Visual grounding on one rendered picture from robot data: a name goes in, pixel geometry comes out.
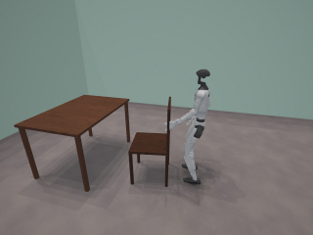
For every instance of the table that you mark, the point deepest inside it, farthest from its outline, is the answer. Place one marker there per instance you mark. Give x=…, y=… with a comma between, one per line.
x=73, y=119

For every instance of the robot left forearm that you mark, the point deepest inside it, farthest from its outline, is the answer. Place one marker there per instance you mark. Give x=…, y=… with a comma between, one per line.
x=187, y=116

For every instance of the chair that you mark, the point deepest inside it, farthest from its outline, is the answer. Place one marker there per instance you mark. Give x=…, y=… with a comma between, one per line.
x=147, y=143

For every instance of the left robot hand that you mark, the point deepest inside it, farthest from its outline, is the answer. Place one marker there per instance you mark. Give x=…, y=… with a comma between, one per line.
x=171, y=125

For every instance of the left robot upper arm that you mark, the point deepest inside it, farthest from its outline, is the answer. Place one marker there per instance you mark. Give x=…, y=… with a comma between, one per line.
x=199, y=97

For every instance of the right robot hand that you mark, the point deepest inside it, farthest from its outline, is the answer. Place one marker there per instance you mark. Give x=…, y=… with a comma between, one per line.
x=192, y=119

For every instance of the left robot foot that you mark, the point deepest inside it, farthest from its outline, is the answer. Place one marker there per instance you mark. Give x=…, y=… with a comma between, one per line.
x=191, y=180

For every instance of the humanoid robot torso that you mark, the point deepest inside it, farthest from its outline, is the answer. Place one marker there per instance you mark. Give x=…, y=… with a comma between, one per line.
x=200, y=121

